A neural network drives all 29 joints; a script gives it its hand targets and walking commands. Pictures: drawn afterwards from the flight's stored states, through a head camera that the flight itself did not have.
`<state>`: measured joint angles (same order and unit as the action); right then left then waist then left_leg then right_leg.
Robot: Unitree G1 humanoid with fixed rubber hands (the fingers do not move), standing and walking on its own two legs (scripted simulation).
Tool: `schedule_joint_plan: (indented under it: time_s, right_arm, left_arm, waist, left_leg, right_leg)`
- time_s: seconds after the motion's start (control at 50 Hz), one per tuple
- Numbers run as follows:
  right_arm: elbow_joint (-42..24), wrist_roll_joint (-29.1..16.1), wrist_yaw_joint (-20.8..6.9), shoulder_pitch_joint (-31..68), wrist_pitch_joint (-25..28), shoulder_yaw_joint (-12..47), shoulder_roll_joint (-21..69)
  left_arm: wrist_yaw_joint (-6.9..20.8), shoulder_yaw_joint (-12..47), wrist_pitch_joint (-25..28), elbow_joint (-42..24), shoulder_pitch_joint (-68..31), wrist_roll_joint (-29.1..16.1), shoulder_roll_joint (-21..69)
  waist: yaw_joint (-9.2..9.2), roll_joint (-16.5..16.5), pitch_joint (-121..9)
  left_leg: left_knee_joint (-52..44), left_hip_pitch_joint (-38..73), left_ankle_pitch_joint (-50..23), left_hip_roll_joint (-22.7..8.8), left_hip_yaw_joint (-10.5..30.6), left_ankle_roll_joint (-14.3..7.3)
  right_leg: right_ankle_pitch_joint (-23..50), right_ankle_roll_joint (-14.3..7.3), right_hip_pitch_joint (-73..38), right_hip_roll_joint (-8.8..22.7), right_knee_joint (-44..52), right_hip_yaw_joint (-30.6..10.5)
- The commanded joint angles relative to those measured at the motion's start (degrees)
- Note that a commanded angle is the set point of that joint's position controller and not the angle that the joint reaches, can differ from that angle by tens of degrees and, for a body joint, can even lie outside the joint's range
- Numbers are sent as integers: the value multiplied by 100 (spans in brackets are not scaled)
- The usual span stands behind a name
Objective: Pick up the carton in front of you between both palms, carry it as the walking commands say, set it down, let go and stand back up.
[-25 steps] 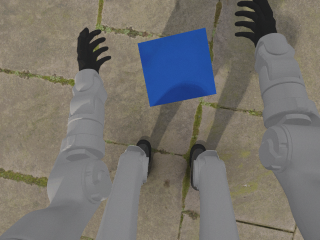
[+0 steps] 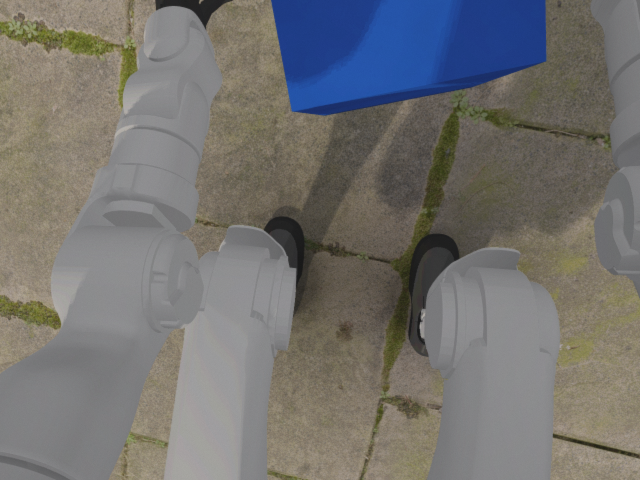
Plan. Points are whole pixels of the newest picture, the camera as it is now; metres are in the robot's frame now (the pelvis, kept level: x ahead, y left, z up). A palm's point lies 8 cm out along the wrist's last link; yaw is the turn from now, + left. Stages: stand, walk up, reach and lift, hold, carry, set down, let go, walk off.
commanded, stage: reach and lift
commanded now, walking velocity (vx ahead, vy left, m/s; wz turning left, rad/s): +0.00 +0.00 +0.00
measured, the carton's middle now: out of the picture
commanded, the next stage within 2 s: none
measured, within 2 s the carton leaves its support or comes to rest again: leaves its support in 0.88 s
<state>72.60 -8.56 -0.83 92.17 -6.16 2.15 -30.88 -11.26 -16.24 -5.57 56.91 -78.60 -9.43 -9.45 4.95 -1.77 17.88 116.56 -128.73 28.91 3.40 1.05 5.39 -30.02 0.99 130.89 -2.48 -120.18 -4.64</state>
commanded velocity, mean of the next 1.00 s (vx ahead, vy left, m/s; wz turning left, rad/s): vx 0.00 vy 0.00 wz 0.00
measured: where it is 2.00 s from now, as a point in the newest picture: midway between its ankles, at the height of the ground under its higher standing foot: (350, 304)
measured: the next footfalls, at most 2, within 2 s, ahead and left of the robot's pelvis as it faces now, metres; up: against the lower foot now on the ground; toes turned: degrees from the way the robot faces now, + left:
none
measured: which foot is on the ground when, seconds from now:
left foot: down 0.00-1.00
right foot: down 0.00-1.00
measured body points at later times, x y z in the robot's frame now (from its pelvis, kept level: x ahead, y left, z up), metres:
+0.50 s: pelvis +0.01 +0.00 -0.02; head +0.37 -0.05 +0.23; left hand +0.54 +0.15 -0.20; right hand +0.58 -0.20 -0.21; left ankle +0.13 +0.13 -0.36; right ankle +0.11 -0.12 -0.36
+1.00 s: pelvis +0.02 +0.00 -0.03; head +0.37 -0.06 +0.25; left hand +0.55 +0.12 -0.17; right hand +0.57 -0.18 -0.19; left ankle +0.13 +0.14 -0.36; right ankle +0.11 -0.12 -0.36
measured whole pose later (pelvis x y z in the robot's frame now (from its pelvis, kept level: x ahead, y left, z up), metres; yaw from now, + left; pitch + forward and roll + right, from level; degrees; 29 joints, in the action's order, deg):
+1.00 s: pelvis +0.02 +0.00 -0.03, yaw +0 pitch +40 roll +4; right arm 61.1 -1.7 2.7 81.9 -12.6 -1.5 -20.4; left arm -11.6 -23.6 -10.0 49.7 -74.4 -4.8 -3.7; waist 3.2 -3.8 12.9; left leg 123.3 -130.6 32.7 6.3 3.5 7.1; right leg -33.7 0.2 132.4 -2.0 -126.4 -3.2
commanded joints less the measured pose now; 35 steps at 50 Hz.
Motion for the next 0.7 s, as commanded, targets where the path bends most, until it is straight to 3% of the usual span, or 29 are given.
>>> schedule_joint_plan:
  time_s: [0.0,0.06,0.14,0.22,0.38,0.58,0.62,0.68]
  right_arm:
    - [-424,-65,25,1831,207,31,-664]
    - [-691,-177,94,1994,323,40,-743]
    - [-626,-165,137,1614,435,171,-651]
    - [-811,-168,173,1295,498,202,-494]
    - [-590,-193,144,1238,406,260,-164]
    - [-420,-51,99,1727,366,365,573]
    - [-486,-6,-105,2000,298,537,1729]
    - [-532,308,-706,2485,97,641,4164]
  left_arm:
    - [22,6,226,-346,-1441,-36,-757]
    - [5,171,351,-362,-1544,-189,-706]
    - [81,427,402,23,-1159,-446,-347]
    - [13,449,506,-112,-745,-517,-295]
    - [3,228,510,63,-764,-306,-343]
    - [67,297,468,87,-1443,-108,368]
    - [233,343,422,-12,-1777,77,1296]
    - [831,505,167,-165,-2800,434,3557]
  waist:
    - [133,879,-6685]
    - [42,766,-6895]
    - [-187,883,-6861]
    - [-218,989,-7204]
    - [-56,1041,-6336]
    - [-207,812,-6083]
    - [-106,835,-6050]
    - [-210,840,-5895]
  left_leg:
    - [-406,3186,-1226,-173,-715,-25]
    - [-193,3420,-1599,-131,-697,-53]
    - [31,3176,-2103,-43,-668,-26]
    - [87,3287,-2395,43,-674,-46]
    - [-74,2650,-1628,40,-710,-64]
    - [-168,2971,-1253,168,-666,-38]
    - [-206,3083,-1248,266,-705,-59]
    - [-46,2833,-1287,423,-704,-114]
  right_leg:
    - [954,-56,-3672,325,861,230]
    - [1274,-67,-3692,302,674,227]
    - [1971,-78,-3944,326,446,198]
    - [2300,-72,-4131,294,374,243]
    - [1537,-90,-3599,294,588,181]
    - [1000,-113,-3383,230,773,178]
    - [949,-114,-3371,132,785,218]
    - [1086,-151,-3138,-41,702,274]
